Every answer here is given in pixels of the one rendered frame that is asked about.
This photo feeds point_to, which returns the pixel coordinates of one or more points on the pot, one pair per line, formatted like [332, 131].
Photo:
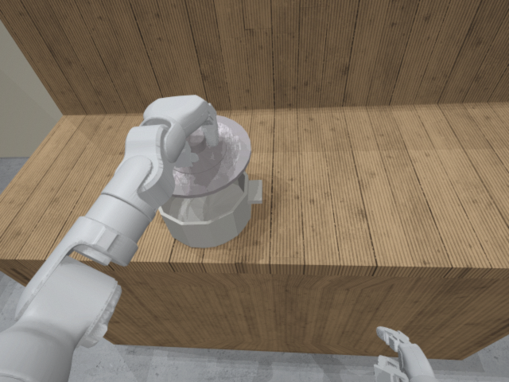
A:
[206, 222]

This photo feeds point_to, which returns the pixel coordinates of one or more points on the robot left hand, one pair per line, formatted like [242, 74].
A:
[191, 112]

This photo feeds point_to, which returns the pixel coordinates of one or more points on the table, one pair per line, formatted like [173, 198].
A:
[379, 129]

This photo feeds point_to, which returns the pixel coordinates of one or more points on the robot left forearm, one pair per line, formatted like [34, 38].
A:
[110, 230]

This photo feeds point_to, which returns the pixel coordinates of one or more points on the lid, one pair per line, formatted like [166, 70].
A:
[218, 166]

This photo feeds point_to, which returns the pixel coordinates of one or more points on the robot left upper arm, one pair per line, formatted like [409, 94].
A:
[72, 308]

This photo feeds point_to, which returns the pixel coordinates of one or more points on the robot right hand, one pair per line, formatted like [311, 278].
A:
[412, 361]

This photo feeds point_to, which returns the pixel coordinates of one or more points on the knob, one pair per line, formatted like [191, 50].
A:
[197, 141]

